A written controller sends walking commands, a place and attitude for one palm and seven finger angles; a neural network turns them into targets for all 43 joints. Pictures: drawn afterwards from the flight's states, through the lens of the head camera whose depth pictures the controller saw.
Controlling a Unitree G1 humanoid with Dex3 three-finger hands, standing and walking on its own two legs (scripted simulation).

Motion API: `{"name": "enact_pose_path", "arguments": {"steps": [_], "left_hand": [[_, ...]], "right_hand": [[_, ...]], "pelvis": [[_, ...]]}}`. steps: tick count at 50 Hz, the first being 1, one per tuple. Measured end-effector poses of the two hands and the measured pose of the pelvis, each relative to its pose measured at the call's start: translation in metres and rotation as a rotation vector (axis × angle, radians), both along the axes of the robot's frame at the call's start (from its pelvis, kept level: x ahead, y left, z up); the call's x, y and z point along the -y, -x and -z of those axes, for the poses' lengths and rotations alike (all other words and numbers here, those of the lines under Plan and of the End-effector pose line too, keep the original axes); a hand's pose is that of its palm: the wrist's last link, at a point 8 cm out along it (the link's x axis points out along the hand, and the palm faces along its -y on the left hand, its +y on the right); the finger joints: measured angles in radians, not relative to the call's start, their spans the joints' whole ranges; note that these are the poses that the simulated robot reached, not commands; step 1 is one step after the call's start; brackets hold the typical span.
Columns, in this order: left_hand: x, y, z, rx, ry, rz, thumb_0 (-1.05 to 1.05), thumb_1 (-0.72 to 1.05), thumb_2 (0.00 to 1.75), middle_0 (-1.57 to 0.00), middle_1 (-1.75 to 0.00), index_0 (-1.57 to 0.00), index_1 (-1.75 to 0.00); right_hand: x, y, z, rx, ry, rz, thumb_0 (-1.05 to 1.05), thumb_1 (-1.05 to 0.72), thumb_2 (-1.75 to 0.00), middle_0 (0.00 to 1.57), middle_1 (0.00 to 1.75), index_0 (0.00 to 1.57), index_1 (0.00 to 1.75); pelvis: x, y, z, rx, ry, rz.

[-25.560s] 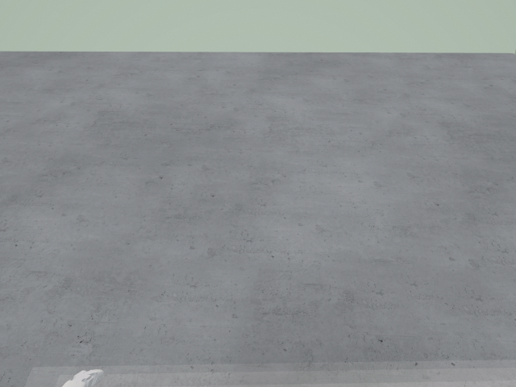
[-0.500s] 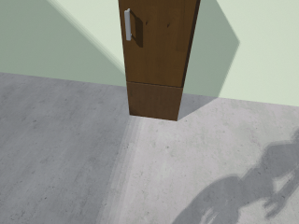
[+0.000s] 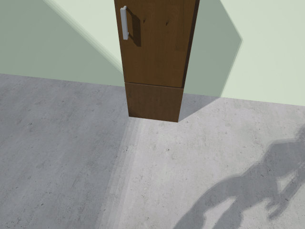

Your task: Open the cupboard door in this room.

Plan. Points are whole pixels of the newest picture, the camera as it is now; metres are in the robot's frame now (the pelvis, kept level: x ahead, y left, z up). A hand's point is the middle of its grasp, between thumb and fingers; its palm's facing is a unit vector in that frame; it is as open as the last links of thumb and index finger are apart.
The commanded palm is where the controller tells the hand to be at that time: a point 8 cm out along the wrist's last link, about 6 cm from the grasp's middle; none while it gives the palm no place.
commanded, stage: look at it before walking up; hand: left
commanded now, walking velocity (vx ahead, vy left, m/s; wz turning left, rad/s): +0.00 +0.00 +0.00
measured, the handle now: (125, 22) +1.07 +0.21 +0.06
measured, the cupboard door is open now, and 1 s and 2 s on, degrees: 0 0 0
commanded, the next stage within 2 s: walk to a spot facing it in 0.48 s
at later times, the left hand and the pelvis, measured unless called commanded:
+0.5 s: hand out of the picture -0.04 +0.16 -0.18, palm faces +0.03 -0.98 -0.18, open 7.4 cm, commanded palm none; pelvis -0.02 +0.00 +0.00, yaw +0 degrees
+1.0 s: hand out of the picture -0.01 +0.23 -0.20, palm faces +0.19 -0.97 -0.16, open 7.4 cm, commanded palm none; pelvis +0.01 +0.05 -0.01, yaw +10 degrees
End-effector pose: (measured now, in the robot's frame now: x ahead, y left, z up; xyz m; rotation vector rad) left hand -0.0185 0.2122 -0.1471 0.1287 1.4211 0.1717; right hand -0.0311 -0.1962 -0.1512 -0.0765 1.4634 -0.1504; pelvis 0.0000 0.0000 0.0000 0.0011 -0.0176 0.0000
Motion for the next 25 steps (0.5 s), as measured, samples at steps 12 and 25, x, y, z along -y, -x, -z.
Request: {"name": "enact_pose_path", "arguments": {"steps": [12,25], "left_hand": [[0.005,0.013,0.000,-0.003,0.015,0.001,0.01,0.92,0.90,-0.20,-0.30,-0.20,-0.30],[0.001,0.023,-0.002,0.005,0.013,0.009,0.00,0.91,0.90,-0.20,-0.30,-0.20,-0.30]], "right_hand": [[0.013,0.001,-0.004,0.026,0.025,-0.010,0.00,-0.91,-0.90,0.20,0.30,0.20,0.30],[0.017,0.012,-0.006,0.034,0.032,-0.011,0.00,-0.91,-0.90,0.20,0.30,0.20,0.30]], "pelvis": [[0.002,0.011,-0.002,0.010,-0.001,0.002],[0.001,0.024,-0.003,0.015,-0.002,0.006]]}}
